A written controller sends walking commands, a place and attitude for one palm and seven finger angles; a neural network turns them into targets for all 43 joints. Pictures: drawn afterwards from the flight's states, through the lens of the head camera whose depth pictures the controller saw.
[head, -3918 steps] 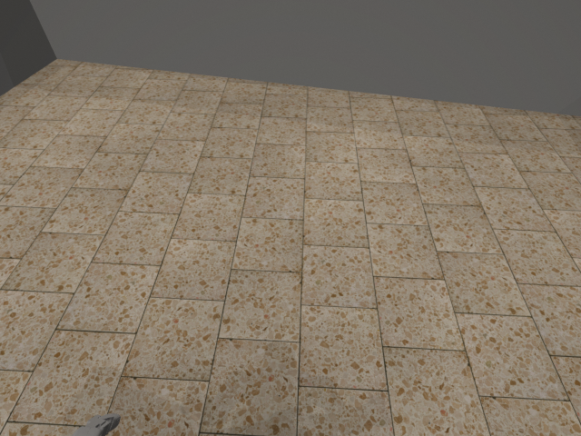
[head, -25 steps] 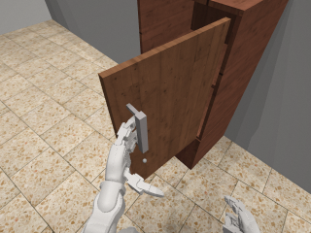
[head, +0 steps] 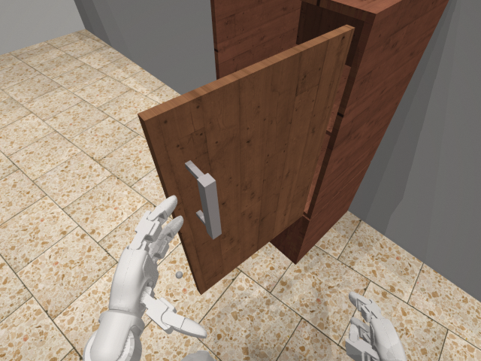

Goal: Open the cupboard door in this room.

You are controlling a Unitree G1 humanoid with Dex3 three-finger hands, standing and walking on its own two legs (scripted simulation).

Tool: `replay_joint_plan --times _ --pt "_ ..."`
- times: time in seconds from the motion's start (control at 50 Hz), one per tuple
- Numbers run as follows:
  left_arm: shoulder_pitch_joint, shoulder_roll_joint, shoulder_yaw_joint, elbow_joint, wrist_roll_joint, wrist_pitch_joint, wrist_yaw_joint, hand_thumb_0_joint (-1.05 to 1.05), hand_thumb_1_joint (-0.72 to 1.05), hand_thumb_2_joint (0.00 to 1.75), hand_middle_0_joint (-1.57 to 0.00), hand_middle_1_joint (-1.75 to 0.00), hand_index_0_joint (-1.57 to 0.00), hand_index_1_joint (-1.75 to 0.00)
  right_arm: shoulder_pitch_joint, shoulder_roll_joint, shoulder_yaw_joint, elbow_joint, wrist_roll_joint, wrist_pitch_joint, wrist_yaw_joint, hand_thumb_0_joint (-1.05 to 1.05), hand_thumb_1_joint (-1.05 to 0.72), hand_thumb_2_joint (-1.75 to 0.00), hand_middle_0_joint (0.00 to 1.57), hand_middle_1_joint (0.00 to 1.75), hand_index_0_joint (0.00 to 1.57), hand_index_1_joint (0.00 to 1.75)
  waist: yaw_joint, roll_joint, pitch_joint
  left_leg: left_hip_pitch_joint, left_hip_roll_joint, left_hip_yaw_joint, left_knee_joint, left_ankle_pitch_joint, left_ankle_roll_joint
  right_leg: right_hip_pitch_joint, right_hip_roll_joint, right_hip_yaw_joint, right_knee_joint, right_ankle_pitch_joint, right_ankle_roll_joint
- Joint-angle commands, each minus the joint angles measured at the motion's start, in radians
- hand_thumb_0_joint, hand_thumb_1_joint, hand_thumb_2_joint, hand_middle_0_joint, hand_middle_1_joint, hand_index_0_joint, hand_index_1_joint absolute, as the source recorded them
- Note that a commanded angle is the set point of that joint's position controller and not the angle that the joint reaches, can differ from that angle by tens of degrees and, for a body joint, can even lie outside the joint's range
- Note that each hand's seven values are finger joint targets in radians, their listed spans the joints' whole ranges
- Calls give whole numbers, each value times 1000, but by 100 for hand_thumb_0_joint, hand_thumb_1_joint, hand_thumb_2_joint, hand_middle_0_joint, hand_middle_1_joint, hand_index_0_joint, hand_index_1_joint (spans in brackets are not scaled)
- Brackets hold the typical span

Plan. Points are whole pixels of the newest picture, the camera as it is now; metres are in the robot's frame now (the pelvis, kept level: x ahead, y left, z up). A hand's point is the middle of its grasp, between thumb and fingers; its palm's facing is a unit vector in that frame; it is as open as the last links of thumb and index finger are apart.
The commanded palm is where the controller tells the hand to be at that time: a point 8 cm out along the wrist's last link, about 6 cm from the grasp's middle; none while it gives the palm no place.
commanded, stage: slide the hand sideways off the handle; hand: left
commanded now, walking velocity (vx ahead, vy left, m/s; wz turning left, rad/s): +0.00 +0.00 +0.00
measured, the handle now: (203, 202) +0.35 +0.08 +0.09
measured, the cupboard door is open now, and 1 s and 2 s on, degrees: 86 86 86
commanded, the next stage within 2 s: draw the hand back to the body in 0.32 s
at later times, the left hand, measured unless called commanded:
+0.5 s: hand (152, 286) +0.21 +0.14 +0.08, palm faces -0.06 -1.00 -0.03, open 16.3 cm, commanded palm +0.19 +0.20 +0.09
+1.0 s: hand (82, 283) +0.19 +0.20 +0.14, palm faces +0.08 -0.98 -0.18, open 15.9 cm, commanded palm +0.16 +0.25 +0.15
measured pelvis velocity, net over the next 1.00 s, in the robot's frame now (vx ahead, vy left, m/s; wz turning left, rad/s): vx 0.00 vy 0.01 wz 0.01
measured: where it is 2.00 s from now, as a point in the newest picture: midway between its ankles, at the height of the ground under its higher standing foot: outside the picture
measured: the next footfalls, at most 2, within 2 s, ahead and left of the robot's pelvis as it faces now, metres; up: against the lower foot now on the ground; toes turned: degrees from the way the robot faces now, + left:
none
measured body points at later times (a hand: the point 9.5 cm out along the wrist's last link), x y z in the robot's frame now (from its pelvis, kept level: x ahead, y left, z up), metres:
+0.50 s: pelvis +0.00 +0.00 -0.01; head +0.03 -0.01 +0.44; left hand +0.21 +0.19 +0.09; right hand +0.18 -0.23 -0.08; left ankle +0.03 +0.13 -0.68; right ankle -0.02 -0.11 -0.68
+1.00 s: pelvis +0.00 +0.01 +0.02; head -0.01 +0.01 +0.47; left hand +0.18 +0.25 +0.15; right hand +0.20 -0.20 -0.04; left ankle +0.03 +0.13 -0.68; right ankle -0.02 -0.11 -0.68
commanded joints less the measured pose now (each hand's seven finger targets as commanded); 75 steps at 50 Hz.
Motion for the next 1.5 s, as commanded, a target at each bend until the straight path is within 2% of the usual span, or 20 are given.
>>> replay_joint_plan --times 0.0,0.14,0.26,0.36,0.4,0.44,0.52,0.54,0.66,0.8,0.9,0.92,0.94,0.96,1.0,1.04,1.1,1.22,1.36,1.48 --pt "-42 76 114 -263 -48 -86 -26 0 -50 30 -15 -30 -15 -30 -72 -100 -51 -166 10 -69 -11 0 -90 -90 20 30 20 30 2 -37 -170 145 -28 10 -105 178 30 26 7 -3 -167 332 2" --pt "72 94 122 -307 -87 -107 -103 0 -50 30 -15 -30 -15 -30 -48 -110 -61 -171 16 -92 -22 0 -90 -90 20 30 20 30 -16 -45 -171 119 -31 4 -73 197 34 21 -2 11 -158 404 21" --pt "38 159 207 -256 -113 -117 -139 0 -50 30 -15 -30 -15 -30 -52 -118 -62 -158 19 -102 -42 0 -90 -90 20 30 20 30 -20 -79 -125 60 -32 -2 -47 131 31 -19 -8 44 -178 284 24" --pt "35 120 170 -313 -135 -121 -142 0 -50 30 -15 -30 -15 -30 -47 -118 -62 -168 22 -122 -44 0 -90 -90 20 30 20 30 -12 -35 -196 107 -32 -5 -53 171 34 -10 1 11 -149 317 16" --pt "29 118 149 -303 -125 -110 -140 0 -50 30 -15 -30 -15 -30 -47 -117 -59 -169 22 -125 -44 0 -90 -90 20 30 20 30 -19 -37 -171 98 -30 -10 -57 153 35 -31 3 8 -151 287 16" --pt "35 177 205 -338 -118 -102 -129 0 -50 30 -15 -30 -15 -30 -52 -118 -62 -169 23 -124 -47 0 -90 -90 20 30 20 30 -2 -24 -198 110 -28 -8 -66 166 37 -3 1 16 -156 292 13" --pt "126 202 262 -358 -126 -61 -120 0 -50 30 -15 -30 -15 -30 -55 -108 -58 -176 29 -112 -46 0 -90 -90 20 30 20 30 24 -21 -209 136 -27 -4 -99 211 36 53 11 -7 -156 348 9" --pt "131 174 239 -378 -134 -50 -124 0 -50 30 -15 -30 -15 -30 -63 -103 -54 -184 33 -113 -44 0 -90 -90 20 30 20 30 21 -5 -195 146 -28 -1 -107 213 36 51 10 -12 -162 356 10" --pt "102 172 232 -406 -164 5 -149 0 -50 30 -15 -30 -15 -30 -64 -118 -43 -188 43 -123 -53 0 -90 -90 20 30 20 30 -3 -19 -108 169 -21 -15 -148 166 35 23 19 -34 -204 292 14" --pt "96 246 319 -443 -184 31 -176 0 -50 30 -15 -30 -15 -30 -63 -119 -36 -173 45 -146 -64 0 -90 -90 20 30 20 30 10 -12 -95 199 -20 -25 -181 155 35 41 22 -40 -234 262 11" --pt "86 258 361 -462 -209 73 -193 0 -32 37 -16 -30 -16 -30 -81 -119 -28 -167 54 -162 -68 0 -90 -90 20 30 20 30 26 35 -93 236 -18 -29 -217 146 31 66 23 -50 -257 239 6" --pt "63 355 365 -529 -62 89 -48 0 -29 39 -16 -30 -16 -30 -95 -102 -24 -175 41 -149 -94 0 -90 -90 20 30 20 30 62 26 -78 238 -18 -21 -250 121 30 79 -2 14 -335 205 -10" --pt "94 272 318 -540 -42 108 17 0 -26 40 -16 -30 -16 -30 -96 -90 -14 -172 33 -143 -103 0 -90 -90 20 30 20 30 40 24 -35 255 -17 -18 -265 113 28 69 -8 10 -356 192 -8" --pt "157 234 296 -494 -34 134 47 0 -22 42 -16 -30 -16 -30 -87 -87 -13 -167 33 -136 -106 0 -90 -90 20 30 20 30 35 16 6 253 -11 -22 -277 89 26 54 -8 2 -365 165 -5" --pt "126 252 293 -532 5 150 94 0 -15 45 -16 -30 -16 -30 -87 -96 -11 -154 29 -124 -105 0 -90 -90 20 30 20 30 32 51 7 285 -6 -27 -305 84 28 79 -8 -8 -378 161 -6" --pt "114 285 321 -534 25 153 129 0 -8 48 -16 -30 -16 -30 -99 -101 -13 -140 22 -126 -111 0 -90 -90 20 30 20 30 33 19 -10 309 -4 -23 -329 88 31 121 -12 -5 -403 161 -6" --pt "87 311 359 -522 43 147 161 0 2 52 -17 -30 -17 -30 -108 -98 -9 -117 15 -129 -117 0 -90 -90 20 30 20 30 37 2 -15 353 -4 -23 -369 100 32 162 -13 -11 -431 168 -5" --pt "88 337 405 -527 57 139 184 0 23 62 -18 -30 -18 -30 -132 -102 -10 -65 9 -149 -114 0 -90 -90 20 30 20 30 49 52 -23 438 1 -22 -436 197 29 259 -12 -19 -470 262 -6" --pt "105 345 462 -494 53 137 180 0 48 72 -19 -30 -19 -30 -145 -105 -20 -27 5 -155 -103 0 -90 -90 20 30 20 30 59 7 5 491 7 -10 -487 333 26 331 -8 -29 -505 378 -1" --pt "71 380 529 -514 47 132 174 0 69 81 -19 -30 -19 -30 -153 -103 -29 -10 6 -150 -93 0 -90 -90 20 30 20 30 64 37 -4 539 12 3 -509 421 22 376 -7 -26 -533 443 0"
